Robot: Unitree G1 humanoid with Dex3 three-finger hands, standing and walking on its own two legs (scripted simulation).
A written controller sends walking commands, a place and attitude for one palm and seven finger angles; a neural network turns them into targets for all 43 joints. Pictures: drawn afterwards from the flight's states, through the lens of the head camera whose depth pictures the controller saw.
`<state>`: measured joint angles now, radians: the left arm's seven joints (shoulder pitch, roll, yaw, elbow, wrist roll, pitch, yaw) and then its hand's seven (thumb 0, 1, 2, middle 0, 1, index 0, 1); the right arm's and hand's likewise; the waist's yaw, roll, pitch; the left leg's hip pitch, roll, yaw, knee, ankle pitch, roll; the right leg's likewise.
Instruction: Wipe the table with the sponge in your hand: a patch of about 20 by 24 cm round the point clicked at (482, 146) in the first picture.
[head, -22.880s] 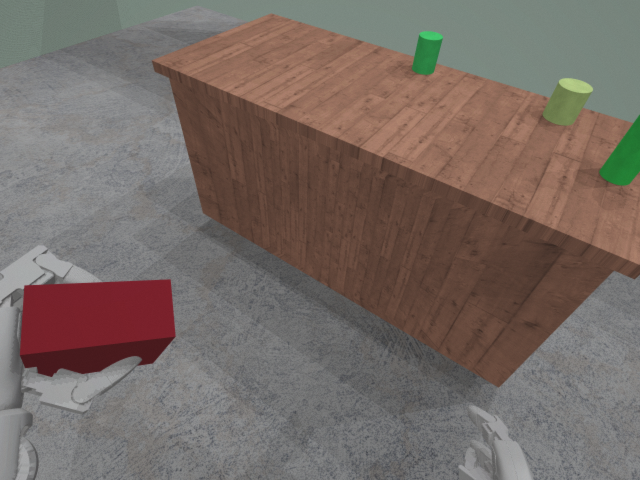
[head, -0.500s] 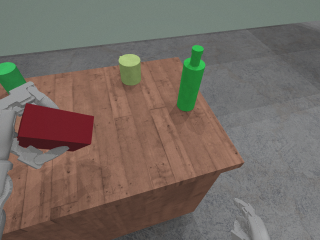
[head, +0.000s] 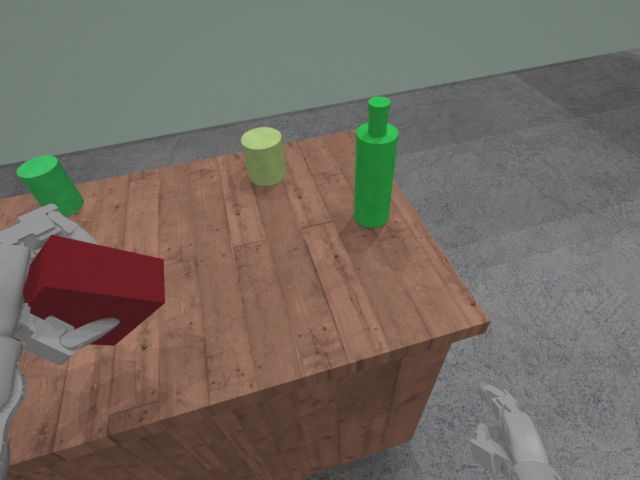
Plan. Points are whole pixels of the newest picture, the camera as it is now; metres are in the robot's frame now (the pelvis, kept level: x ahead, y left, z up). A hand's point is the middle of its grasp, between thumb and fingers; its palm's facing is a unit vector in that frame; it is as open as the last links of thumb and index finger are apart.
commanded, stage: turn the palm down, sponge in hand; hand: left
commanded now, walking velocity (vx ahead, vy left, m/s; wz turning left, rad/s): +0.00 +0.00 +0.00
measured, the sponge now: (103, 299) +0.24 +0.27 +0.15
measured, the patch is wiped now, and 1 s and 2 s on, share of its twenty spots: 0.00 0.00 0.00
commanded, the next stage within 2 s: move the sponge above the wiping area in 1.62 s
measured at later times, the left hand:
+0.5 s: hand (110, 304) +0.23 +0.26 +0.15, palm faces +0.17 -0.38 -0.91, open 9.8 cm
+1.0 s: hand (121, 307) +0.24 +0.25 +0.14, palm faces +0.03 -0.20 -0.98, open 9.8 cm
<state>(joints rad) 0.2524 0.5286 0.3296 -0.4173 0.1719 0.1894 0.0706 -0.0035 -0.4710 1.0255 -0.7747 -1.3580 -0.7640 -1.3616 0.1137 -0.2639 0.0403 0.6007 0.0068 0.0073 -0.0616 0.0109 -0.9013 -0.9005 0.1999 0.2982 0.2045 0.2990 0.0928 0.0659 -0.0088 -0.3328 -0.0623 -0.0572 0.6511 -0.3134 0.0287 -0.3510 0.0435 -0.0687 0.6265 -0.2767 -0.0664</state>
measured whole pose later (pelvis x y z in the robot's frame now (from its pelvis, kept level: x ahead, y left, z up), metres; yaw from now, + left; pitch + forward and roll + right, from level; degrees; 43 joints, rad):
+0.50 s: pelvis +0.00 -0.03 +0.00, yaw -2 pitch -1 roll +1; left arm 0.28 0.63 0.22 -0.39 0.40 0.34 -0.02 0.00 -0.47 1.03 -0.77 -1.36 -0.76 -1.36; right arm 0.13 -0.31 0.02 0.57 0.05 0.03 -0.13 0.01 -0.90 -0.90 0.20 0.30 0.20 0.30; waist 0.09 0.09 0.00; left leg -0.30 -0.03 -0.03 0.65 -0.33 0.00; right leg -0.35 0.08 -0.04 0.65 -0.29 -0.10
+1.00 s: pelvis +0.00 -0.01 +0.01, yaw -3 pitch -3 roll +1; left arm 0.17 0.59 -0.01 -0.38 0.72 0.43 -0.11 0.00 -0.47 1.02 -0.78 -1.36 -0.77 -1.37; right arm 0.02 -0.28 0.07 0.59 0.04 0.03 -0.11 0.01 -0.90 -0.90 0.20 0.30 0.20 0.30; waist 0.12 0.10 0.03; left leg -0.21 -0.05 -0.02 0.52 -0.26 0.02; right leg -0.26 0.05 -0.02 0.54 -0.23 -0.07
